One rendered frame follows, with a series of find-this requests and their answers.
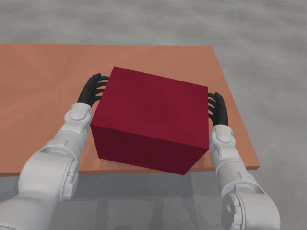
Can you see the robot left upper arm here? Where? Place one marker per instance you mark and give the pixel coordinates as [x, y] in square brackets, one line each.
[47, 180]

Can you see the carton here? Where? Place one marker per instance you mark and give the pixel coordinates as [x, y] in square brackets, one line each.
[151, 121]

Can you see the table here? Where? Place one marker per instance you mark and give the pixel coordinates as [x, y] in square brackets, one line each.
[40, 82]

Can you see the robot left hand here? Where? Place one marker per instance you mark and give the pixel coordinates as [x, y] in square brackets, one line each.
[89, 92]

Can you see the right robot forearm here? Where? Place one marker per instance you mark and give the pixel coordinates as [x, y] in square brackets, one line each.
[228, 165]

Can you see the robot right hand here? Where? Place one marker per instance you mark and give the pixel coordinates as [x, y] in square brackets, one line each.
[219, 111]

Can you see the left robot forearm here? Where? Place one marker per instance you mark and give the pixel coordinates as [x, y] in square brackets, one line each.
[72, 136]

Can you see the robot right upper arm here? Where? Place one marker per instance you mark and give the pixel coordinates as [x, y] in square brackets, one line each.
[249, 211]

